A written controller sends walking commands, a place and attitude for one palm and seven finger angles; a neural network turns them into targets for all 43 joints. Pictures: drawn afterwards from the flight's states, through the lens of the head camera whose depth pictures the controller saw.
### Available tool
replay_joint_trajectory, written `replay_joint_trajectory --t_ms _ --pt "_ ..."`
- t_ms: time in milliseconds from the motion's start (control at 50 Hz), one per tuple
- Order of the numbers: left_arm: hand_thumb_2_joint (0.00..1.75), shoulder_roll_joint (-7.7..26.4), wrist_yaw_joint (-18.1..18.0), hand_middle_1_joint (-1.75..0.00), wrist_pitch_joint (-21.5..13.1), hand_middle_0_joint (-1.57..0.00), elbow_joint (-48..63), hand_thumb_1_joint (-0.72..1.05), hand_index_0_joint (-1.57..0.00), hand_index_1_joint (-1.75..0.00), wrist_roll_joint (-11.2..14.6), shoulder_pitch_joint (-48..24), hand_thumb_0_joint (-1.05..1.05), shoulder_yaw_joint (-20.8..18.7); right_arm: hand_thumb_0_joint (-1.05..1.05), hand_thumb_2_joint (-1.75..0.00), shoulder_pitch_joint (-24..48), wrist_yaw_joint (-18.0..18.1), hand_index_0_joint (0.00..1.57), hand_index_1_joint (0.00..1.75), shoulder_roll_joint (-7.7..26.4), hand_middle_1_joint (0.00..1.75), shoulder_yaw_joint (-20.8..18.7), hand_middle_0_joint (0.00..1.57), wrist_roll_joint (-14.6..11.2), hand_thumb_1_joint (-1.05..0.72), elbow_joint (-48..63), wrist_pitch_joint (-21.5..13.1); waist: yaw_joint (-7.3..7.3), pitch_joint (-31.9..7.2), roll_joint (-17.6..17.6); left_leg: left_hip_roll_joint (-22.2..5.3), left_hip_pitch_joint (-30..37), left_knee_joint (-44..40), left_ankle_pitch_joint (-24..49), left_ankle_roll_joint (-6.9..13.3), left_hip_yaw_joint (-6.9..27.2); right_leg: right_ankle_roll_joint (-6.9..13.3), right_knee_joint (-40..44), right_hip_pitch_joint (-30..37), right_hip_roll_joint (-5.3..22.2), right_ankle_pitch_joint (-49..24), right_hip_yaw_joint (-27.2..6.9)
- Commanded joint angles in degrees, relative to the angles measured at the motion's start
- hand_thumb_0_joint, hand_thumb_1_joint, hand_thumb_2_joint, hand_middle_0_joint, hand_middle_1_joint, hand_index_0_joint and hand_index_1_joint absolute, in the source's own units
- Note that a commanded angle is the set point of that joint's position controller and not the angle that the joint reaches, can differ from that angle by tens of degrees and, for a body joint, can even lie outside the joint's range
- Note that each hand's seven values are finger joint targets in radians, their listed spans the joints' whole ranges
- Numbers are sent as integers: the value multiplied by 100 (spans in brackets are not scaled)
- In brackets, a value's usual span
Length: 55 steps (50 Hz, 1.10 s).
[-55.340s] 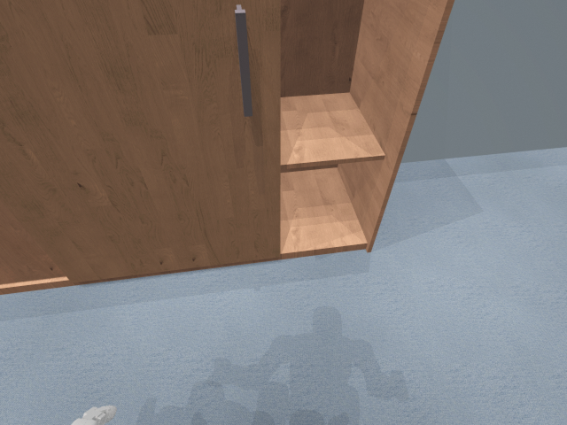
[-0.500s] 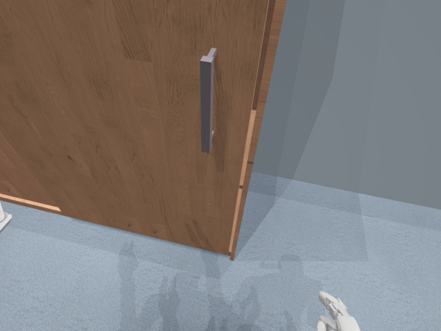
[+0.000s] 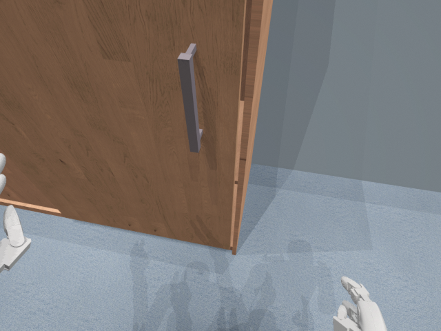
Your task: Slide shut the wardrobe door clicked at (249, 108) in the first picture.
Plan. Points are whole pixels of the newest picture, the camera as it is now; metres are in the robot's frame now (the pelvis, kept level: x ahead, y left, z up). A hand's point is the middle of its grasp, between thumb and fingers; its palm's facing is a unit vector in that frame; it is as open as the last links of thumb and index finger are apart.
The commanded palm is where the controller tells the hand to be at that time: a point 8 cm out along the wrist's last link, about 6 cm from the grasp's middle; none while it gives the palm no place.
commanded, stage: let the arm hang, fingers relaxed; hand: left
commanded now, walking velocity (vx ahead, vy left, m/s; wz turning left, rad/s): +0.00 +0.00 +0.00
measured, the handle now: (193, 103) +0.53 +0.08 +0.12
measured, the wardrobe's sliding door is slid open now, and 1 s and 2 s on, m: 0.01 0.01 0.01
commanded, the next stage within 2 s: look to check the result in 1.12 s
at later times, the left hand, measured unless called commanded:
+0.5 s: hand out of the picture -0.03 +0.22 -0.17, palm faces +0.05 -0.98 -0.21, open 7.1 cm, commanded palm none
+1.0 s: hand out of the picture +0.04 +0.22 -0.17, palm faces +0.02 -0.98 -0.19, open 7.4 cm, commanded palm none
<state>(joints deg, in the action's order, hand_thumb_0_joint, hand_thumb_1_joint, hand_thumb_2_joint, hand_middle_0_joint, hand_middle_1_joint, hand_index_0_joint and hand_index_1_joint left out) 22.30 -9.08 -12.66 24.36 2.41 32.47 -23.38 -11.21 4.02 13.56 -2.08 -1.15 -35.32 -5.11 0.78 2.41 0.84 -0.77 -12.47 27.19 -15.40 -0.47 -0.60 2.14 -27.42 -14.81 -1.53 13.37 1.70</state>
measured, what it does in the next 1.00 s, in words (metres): stands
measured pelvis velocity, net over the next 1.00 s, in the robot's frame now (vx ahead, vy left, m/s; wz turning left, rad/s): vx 0.00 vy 0.04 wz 0.02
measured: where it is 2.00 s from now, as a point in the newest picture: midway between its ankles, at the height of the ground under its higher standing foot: outside the picture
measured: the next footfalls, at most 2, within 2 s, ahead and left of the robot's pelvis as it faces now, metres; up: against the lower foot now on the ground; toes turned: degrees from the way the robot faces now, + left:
none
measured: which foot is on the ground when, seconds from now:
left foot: down 0.00-1.00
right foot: down 0.00-1.00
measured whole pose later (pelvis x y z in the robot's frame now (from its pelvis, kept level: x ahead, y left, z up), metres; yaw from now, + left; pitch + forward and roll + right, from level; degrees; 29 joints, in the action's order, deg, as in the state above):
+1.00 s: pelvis +0.00 +0.04 +0.01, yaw +1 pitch -1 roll +0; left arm 9.9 -1.0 -0.7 -65.9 -0.5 9.3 -0.5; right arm -11.8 1.7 10.2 0.1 0.9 -64.3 -0.4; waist 0.5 3.0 -0.2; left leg 2.9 -8.4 21.2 -12.2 2.8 -0.8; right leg -1.2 -21.9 -10.6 2.1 10.8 1.3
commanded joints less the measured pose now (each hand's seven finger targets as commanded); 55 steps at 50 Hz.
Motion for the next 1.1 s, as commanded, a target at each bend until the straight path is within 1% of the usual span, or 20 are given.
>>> replay_joint_trajectory --t_ms 0,20,40,60,100,120,140,180,220,260,320,380,420,440,520,540,740,820,1020,1080 --pt "90 211 787 -30 617 -20 -3176 90 -20 -30 -526 -682 0 1757 0 -90 741 -521 20 30 1575 30 -348 20 85 -90 -475 -432 200 -532 223 -486 -518 736 2188 254 490 -23 -575 118 1101 -2566 -367" --pt "90 62 894 -30 997 -20 -3374 90 -20 -30 -446 -509 0 1512 0 -90 227 -502 20 30 1235 30 -338 20 72 -90 -411 -83 47 -1007 265 -570 -349 555 1996 244 493 26 -483 145 1002 -2066 -576" --pt "90 -48 918 -30 1101 -20 -3356 90 -20 -30 -465 -489 0 1607 0 -90 187 -464 20 30 1116 30 -312 20 96 -90 -328 6 28 -943 127 -599 -281 529 2061 251 465 -30 -520 45 867 -1613 -432" --pt "90 -163 921 -30 1117 -20 -3564 90 -20 -30 -438 -652 0 1652 0 -90 123 -456 20 30 1050 30 -245 20 147 -90 -377 67 -28 -1022 36 -712 -553 454 1558 378 714 -25 -640 -33 852 -1035 -286" --pt "90 -6 929 -30 1147 -20 -4071 90 -20 -30 -447 -1137 0 1777 0 -90 188 -430 20 30 1093 30 -157 20 230 -90 -370 166 -56 -783 -786 -631 -882 366 1288 449 856 -11 -479 131 780 -1081 -421" --pt "90 70 929 -30 1156 -20 -4370 90 -20 -30 -449 -1360 0 1818 0 -90 158 -410 20 30 1083 30 -131 20 241 -90 -433 208 -37 -817 -1192 -491 -827 408 1165 401 817 57 -317 214 879 -1244 -569" --pt "90 62 919 -30 1174 -20 -4735 90 -20 -30 -446 -1551 0 1884 0 -90 108 -398 20 30 994 30 -111 20 249 -90 -511 266 4 -791 -1409 -339 -605 460 1044 335 701 152 -177 61 990 -1282 -723" --pt "90 -51 888 -30 1253 -20 -5430 90 -20 -30 -393 -1818 0 2007 0 -90 27 -368 20 30 803 30 -11 20 282 -90 -778 384 46 -654 -1036 -221 -311 308 1003 279 574 159 -16 -55 1027 -1211 -785" --pt "90 -130 857 -30 1313 -20 -6038 90 -20 -30 -354 -1986 0 2090 0 -90 122 -362 20 30 703 30 101 20 304 -90 -1018 437 -7 -449 9 -350 -412 -262 927 314 768 2 22 78 764 -491 -651" --pt "90 -162 835 -30 1335 -20 -6590 90 -20 -30 -345 -1919 0 2120 0 -90 253 -357 20 30 640 30 168 20 299 -90 -1217 461 -137 -241 702 -418 -698 -683 438 355 877 -83 207 398 600 15 -548" --pt "90 -288 839 -30 1303 -20 -7335 90 -20 -30 -325 -1777 0 2151 0 -90 72 -318 20 30 478 30 184 20 275 -90 -1566 515 -126 -39 733 -240 -771 -892 -666 297 743 -8 622 397 605 523 -648" --pt "90 -363 829 -30 1293 -20 -7731 90 -20 -30 -337 -1727 0 2106 0 -90 -239 -299 20 30 377 30 130 20 295 -90 -1818 567 -99 -60 801 -231 -773 -933 -1010 316 721 6 824 432 608 733 -571" --pt "90 -395 835 -30 1267 -20 -7945 90 -20 -30 -328 -1705 0 2112 0 -90 -393 -287 20 30 349 30 103 20 289 -90 -1948 568 -85 -77 442 -239 -677 -903 -880 330 714 16 921 389 622 749 -589" --pt "90 -390 826 -30 1259 -20 -8040 90 -20 -30 -328 -1706 0 2125 0 -90 -494 -279 20 30 358 30 91 20 266 -90 -2002 574 -70 -8 93 -285 -594 -899 -795 343 720 8 978 304 621 775 -548" --pt "90 -474 810 -30 1226 -20 -8366 90 -20 -30 -307 -1700 0 2151 0 -90 -703 -247 20 30 344 30 86 20 255 -90 -2265 512 -56 -86 -136 -400 -456 -997 -356 381 817 -4 844 431 644 271 -462" --pt "90 -466 805 -30 1220 -20 -8438 90 -20 -30 -311 -1697 0 2147 0 -90 -698 -243 20 30 342 30 92 20 241 -90 -2322 495 -75 -53 -40 -414 -417 -1025 -213 379 816 -2 799 446 634 128 -426" --pt "90 -454 765 -30 1185 -20 -8848 90 -20 -30 -311 -1738 0 2163 0 -90 -643 -204 20 30 324 30 117 20 218 -90 -2691 425 -104 -4 -47 -460 -71 -1097 590 371 757 -53 742 552 705 -392 -386" --pt "90 -471 764 -30 1185 -20 -8898 90 -20 -30 -311 -1885 0 2160 0 -90 -549 -203 20 30 311 30 121 20 233 -90 -2766 422 -79 137 -37 -445 -96 -1176 559 337 735 -72 797 561 729 -381 -411" --pt "90 -394 759 -30 1131 -20 -8864 90 -20 -30 -308 -2127 0 2114 0 -90 -285 -188 20 30 468 30 101 20 234 -90 -2798 362 -62 -201 -4 -464 322 -1038 1527 283 624 -77 770 803 794 -1087 -440" --pt "90 -346 758 -30 1130 -20 -8843 90 -20 -30 -309 -2189 0 2109 0 -90 -190 -184 20 30 516 30 91 20 231 -90 -2807 365 -60 -170 60 -474 392 -1033 1662 266 588 -71 777 815 806 -1236 -434"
